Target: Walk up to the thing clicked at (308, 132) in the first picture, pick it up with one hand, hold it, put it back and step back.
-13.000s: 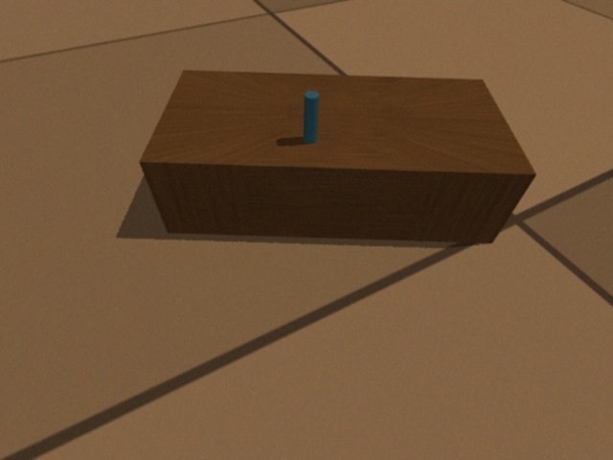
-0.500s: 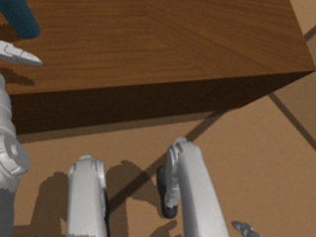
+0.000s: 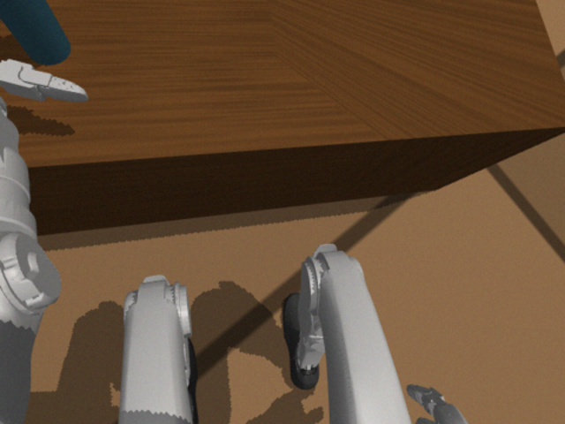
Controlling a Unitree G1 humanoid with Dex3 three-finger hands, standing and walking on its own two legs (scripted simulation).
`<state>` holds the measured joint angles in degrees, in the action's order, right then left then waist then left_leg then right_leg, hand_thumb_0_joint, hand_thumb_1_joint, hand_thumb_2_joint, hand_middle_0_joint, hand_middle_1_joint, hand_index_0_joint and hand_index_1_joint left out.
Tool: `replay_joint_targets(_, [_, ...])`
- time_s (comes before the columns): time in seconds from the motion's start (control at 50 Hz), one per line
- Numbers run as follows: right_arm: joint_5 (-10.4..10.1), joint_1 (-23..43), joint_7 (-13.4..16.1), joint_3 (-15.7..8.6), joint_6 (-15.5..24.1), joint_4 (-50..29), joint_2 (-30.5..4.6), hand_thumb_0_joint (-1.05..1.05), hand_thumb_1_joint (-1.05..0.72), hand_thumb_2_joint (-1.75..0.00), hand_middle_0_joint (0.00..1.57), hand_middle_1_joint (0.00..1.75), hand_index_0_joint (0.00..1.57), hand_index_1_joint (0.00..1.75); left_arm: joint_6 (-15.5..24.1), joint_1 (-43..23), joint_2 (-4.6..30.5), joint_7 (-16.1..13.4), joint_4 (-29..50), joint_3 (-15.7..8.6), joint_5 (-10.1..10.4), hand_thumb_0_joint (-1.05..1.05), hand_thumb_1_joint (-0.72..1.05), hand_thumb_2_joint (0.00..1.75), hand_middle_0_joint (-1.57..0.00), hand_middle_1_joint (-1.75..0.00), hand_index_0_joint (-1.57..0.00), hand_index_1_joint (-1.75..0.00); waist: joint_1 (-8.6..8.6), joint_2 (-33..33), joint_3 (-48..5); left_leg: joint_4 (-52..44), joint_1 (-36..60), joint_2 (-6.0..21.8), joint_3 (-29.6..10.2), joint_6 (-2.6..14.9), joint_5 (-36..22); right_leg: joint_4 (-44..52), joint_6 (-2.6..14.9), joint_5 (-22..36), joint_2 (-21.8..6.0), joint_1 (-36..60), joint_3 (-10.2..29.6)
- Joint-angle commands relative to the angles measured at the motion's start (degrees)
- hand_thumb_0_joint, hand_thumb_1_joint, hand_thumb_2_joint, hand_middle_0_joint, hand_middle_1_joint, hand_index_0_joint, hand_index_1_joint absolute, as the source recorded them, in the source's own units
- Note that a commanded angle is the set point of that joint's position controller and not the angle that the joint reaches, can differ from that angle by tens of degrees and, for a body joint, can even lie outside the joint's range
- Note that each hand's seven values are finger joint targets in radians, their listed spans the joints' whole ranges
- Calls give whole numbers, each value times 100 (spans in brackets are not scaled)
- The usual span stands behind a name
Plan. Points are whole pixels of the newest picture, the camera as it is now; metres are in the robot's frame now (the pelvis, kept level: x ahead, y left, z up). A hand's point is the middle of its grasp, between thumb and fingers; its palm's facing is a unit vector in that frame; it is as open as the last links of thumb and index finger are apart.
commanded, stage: close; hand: left
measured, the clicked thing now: out of the picture +0.61 +0.22 +0.04
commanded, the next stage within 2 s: settle in 0.62 s
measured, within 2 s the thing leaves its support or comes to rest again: leaves its support in 1.08 s
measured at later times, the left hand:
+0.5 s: hand (23, 16) +0.59 +0.22 +0.02, palm faces +0.20 -0.98 -0.01, open 9.2 cm
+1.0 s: hand (27, 11) +0.60 +0.21 +0.02, palm faces +0.20 -0.98 -0.03, open 6.9 cm
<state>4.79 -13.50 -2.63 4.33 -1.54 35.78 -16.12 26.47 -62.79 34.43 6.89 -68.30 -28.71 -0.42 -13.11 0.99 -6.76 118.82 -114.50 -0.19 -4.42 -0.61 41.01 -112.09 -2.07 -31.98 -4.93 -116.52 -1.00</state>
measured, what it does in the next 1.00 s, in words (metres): stands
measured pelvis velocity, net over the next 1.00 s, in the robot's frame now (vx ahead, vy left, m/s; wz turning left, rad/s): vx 0.00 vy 0.00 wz -0.01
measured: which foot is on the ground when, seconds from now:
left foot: down 0.00-1.00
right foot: down 0.00-1.00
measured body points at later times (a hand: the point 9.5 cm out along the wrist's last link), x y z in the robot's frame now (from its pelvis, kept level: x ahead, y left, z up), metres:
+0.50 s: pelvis +0.00 +0.00 +0.00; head +0.24 +0.04 +0.38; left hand +0.58 +0.27 +0.03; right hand +0.02 -0.27 -0.10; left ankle +0.07 +0.12 -0.40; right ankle +0.12 -0.14 -0.40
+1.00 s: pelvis +0.00 +0.00 +0.00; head +0.24 +0.04 +0.38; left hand +0.58 +0.26 +0.03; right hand +0.02 -0.27 -0.11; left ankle +0.07 +0.12 -0.40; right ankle +0.12 -0.15 -0.40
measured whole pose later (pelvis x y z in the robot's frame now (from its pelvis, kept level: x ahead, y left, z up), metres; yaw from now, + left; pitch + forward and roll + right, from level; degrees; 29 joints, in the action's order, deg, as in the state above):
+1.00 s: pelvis +0.00 +0.00 +0.00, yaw -1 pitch +37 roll -5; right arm 4.9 -14.9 -2.7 4.7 -3.8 34.3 -16.2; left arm 22.9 -67.7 36.9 3.5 -68.9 -28.6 -3.3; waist -14.7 1.4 -5.7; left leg 119.2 -115.7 0.1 -4.3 -0.3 40.8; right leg -112.1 -2.4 -31.4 -4.5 -117.7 -0.9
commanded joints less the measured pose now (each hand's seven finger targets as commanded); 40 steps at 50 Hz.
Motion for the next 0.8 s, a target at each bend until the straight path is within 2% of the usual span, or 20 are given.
replay_joint_targets(0.0, [-26, -1353, 93, -422, -1, -105, -1236, 0, -91, -89, 20, 30, 20, 30, 356, -2543, 1427, -20, 1242, -38, 64, 0, -37, 15, -47, -32, -49, -30, -114, 1249, -4041, -1631, 2232, -25, 220, 170, -1082, 1062, 386, 725, 231, 2760, -197])
replay_joint_targets(0.06, [-39, -1400, 97, -441, -2, -118, -1253, 0, -91, -89, 20, 30, 20, 30, 295, -2509, 1424, -67, 1121, -44, 44, 0, -34, 20, -51, -36, -52, -34, -147, 1123, -3957, -1651, 2173, -13, 210, 183, -999, 1120, 369, 655, 246, 2756, -211])
replay_joint_targets(0.12, [-37, -1399, 106, -418, -25, -123, -1265, 0, -91, -89, 20, 30, 20, 30, 274, -2416, 1572, -82, 1183, -149, 45, 0, -29, 24, -57, -42, -58, -40, -31, 1187, -4199, -1618, 2319, -18, 217, 169, -1367, 1055, 387, 967, 245, 2917, -190])
replay_joint_targets(0.16, [-34, -1444, 100, -416, -42, -116, -1229, 0, -91, -90, 20, 30, 20, 30, 264, -2653, 1403, -83, 1234, -19, 32, 0, -22, 31, -62, -47, -63, -46, -127, 1286, -4114, -1634, 2356, -9, 201, 158, -1387, 1046, 400, 973, 236, 2791, -200])
replay_joint_targets(0.22, [-34, -1374, 96, -421, -33, -122, -1263, 0, -91, -89, 20, 30, 20, 30, 252, -2638, 1334, -109, 1203, 52, 12, 0, -16, 38, -70, -55, -70, -53, -146, 1351, -3973, -1666, 2475, 20, 134, 135, -1406, 1018, 411, 937, 231, 2539, -228])
replay_joint_targets(0.26, [-22, -1436, 101, -414, -53, -80, -1258, 0, -91, -89, 20, 30, 20, 30, 257, -2659, 1472, -125, 1179, -20, -11, 0, -8, 43, -75, -60, -76, -59, -121, 1445, -3986, -1665, 2504, 20, 144, 134, -1374, 1029, 417, 903, 240, 2526, -219])
replay_joint_targets(0.28, [-27, -1404, 95, -405, -46, -135, -1270, 0, -91, -89, 20, 30, 20, 30, 241, -2682, 1314, -133, 1046, 90, -16, 0, -7, 46, -78, -63, -79, -62, -208, 1376, -3841, -1667, 2411, 17, 126, 134, -1306, 1016, 405, 870, 221, 2511, -233])
replay_joint_targets(0.34, [-16, -1471, 90, -404, -56, -105, -1271, 0, -91, -89, 20, 30, 20, 30, 258, -2728, 1595, -222, 1111, -117, -30, 0, 0, 52, -85, -70, -86, -69, -139, 1325, -3963, -1635, 2342, 14, 157, 154, -1255, 1033, 394, 836, 240, 2620, -214])
replay_joint_targets(0.38, [-10, -1434, 71, -392, -58, -145, -1270, 0, -91, -89, 20, 30, 20, 30, 246, -2731, 1340, -224, 1003, 60, -61, 0, 8, 58, -91, -77, -92, -75, -193, 1407, -3869, -1710, 2443, 22, 86, 120, -1303, 970, 410, 864, 216, 2468, -252])
replay_joint_targets(0.42, [-4, -1432, 85, -413, -59, -154, -1297, 0, -91, -89, 20, 30, 20, 30, 254, -2855, 1389, -229, 1006, 91, -84, 0, 14, 64, -97, -83, -99, -81, -256, 1415, -3893, -1663, 2466, 31, 97, 134, -1266, 998, 397, 840, 225, 2400, -242])
replay_joint_targets(0.46, [18, -1527, 79, -390, -84, -117, -1305, 0, -90, -89, 20, 30, 20, 30, 273, -2868, 1662, -270, 1098, -101, -109, 0, 20, 70, -105, -90, -106, -88, -167, 1466, -4064, -1633, 2432, 15, 143, 130, -1434, 962, 399, 992, 216, 2643, -223])
replay_joint_targets(0.48, [18, -1522, 66, -376, -87, -137, -1300, 0, -90, -89, 20, 30, 20, 30, 249, -2822, 1642, -278, 974, -57, -134, 0, 24, 73, -109, -94, -110, -92, -192, 1410, -4063, -1609, 2360, 6, 143, 135, -1459, 932, 406, 999, 226, 2662, -235])
replay_joint_targets(0.5, [19, -1496, 63, -390, -79, -169, -1285, 0, -91, -89, 20, 30, 20, 30, 220, -2781, 1375, -255, 847, 50, -105, 0, 26, 75, -112, -96, -113, -94, -241, 1276, -4066, -1573, 2360, 13, 151, 153, -1484, 971, 397, 1038, 241, 2659, -227])
replay_joint_targets(0.58, [46, -1590, 57, -380, -117, -99, -1306, 0, -90, -89, 20, 30, 20, 30, 226, -2938, 1673, -294, 981, -34, -194, 0, 42, 88, -124, -110, -125, -107, -229, 1445, -4054, -1544, 2314, 15, 190, 148, -1427, 966, 406, 983, 248, 2615, -219])
replay_joint_targets(0.62, [27, -1558, 53, -373, -117, -160, -1296, 0, -91, -90, 20, 30, 20, 30, 189, -2899, 1447, -290, 764, 62, -166, 0, 43, 102, -131, -121, -132, -120, -316, 1249, -3826, -1576, 2091, 9, 189, 168, -1191, 1022, 383, 822, 245, 2627, -227])
replay_joint_targets(0.66, [31, -1484, 40, -345, -124, -166, -1324, 0, -91, -90, 20, 30, 20, 30, 178, -2634, 1476, -292, 469, -26, -172, 0, 45, 111, -138, -131, -139, -129, -279, 1250, -3587, -1603, 2037, 17, 118, 148, -1143, 955, 388, 753, 221, 2399, -265])
replay_joint_targets(0.68, [26, -1471, 44, -359, -121, -176, -1347, 0, -91, -90, 20, 30, 20, 30, 212, -2748, 1627, -288, 694, -77, -178, 0, 47, 113, -140, -133, -141, -131, -249, 1288, -3721, -1595, 2100, 29, 97, 150, -1125, 918, 390, 731, 233, 2371, -274])
replay_joint_targets(0.7, [30, -1442, 41, -349, -132, -209, -1354, 0, -91, -90, 20, 30, 20, 30, 216, -2749, 1528, -269, 578, 5, -189, 0, 48, 116, -142, -135, -143, -134, -279, 1375, -3727, -1589, 2211, 36, 71, 129, -1204, 870, 394, 793, 210, 2308, -272])
replay_joint_targets(0.72, [46, -1530, 39, -368, -143, -194, -1325, 0, -89, -90, 20, 30, 20, 30, 245, -2929, 1577, -270, 818, -5, -198, 0, 56, 123, -138, -141, -139, -139, -303, 1406, -3880, -1547, 2161, 32, 120, 143, -1186, 884, 392, 794, 240, 2411, -267])
replay_joint_targets(0.78, [28, -1513, 33, -358, -163, -245, -1324, 0, -89, -90, 20, 30, 20, 30, 170, -2724, 1563, -286, 673, -78, -177, 0, 62, 134, -144, -150, -146, -149, -259, 1294, -3886, -1556, 2069, 12, 146, 153, -1225, 899, 375, 846, 220, 2579, -257])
